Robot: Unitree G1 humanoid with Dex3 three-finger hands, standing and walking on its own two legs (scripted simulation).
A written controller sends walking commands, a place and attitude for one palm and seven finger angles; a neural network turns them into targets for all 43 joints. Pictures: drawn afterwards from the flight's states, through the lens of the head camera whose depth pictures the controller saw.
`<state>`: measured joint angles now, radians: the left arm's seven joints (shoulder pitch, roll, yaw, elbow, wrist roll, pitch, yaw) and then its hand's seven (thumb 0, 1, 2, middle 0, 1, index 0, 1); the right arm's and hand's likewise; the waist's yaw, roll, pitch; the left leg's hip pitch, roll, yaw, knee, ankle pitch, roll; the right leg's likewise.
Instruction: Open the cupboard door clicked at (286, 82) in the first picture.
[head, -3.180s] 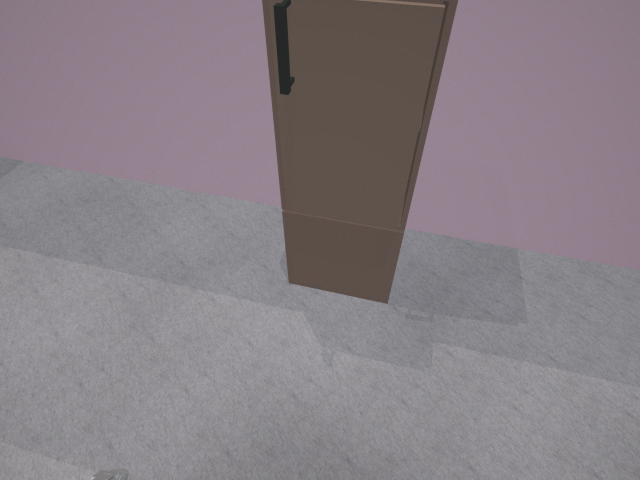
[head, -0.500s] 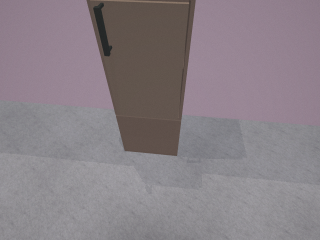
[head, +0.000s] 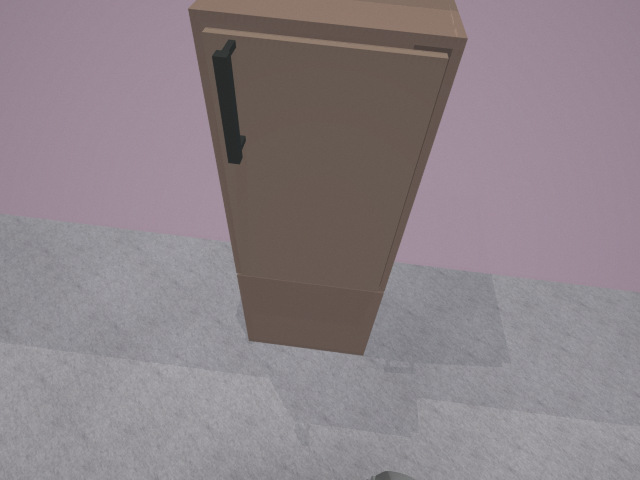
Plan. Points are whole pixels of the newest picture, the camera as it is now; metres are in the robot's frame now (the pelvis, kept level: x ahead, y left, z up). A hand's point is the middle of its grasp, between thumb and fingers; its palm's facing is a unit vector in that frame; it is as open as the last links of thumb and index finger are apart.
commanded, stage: come to a stop and stand still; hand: left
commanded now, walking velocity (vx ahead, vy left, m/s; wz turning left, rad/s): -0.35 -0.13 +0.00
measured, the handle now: (232, 105) +0.60 +0.19 +0.15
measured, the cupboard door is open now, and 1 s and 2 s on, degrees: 0 0 0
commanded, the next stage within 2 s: look again from close up in 1.12 s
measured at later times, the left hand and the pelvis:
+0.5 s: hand out of the picture +0.11 +0.21 -0.18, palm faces +0.05 -0.97 -0.22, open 7.4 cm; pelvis +0.02 +0.02 -0.02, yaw +3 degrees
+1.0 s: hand out of the picture +0.05 +0.21 -0.17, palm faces +0.03 -0.98 -0.21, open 7.4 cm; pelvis +0.01 +0.02 -0.01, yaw +0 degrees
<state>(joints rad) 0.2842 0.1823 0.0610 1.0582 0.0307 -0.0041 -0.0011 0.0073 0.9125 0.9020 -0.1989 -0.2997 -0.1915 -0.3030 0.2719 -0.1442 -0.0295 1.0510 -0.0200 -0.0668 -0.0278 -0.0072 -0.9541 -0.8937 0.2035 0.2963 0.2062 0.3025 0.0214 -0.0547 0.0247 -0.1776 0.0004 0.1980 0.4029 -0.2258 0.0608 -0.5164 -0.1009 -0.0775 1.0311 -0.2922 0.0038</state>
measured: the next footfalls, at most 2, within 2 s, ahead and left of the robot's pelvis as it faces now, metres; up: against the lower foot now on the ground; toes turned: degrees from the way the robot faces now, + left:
right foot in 0.14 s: +0.10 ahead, -0.07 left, +0.00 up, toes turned -5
left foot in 0.48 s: +0.05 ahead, +0.14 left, +0.00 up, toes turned +3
